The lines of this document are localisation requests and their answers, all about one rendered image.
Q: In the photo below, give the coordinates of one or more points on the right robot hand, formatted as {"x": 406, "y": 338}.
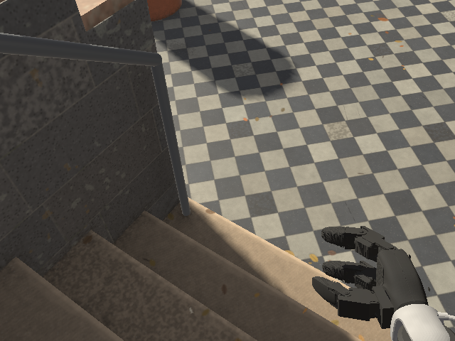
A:
{"x": 380, "y": 291}

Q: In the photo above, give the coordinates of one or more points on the right robot forearm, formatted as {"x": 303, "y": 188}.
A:
{"x": 419, "y": 322}

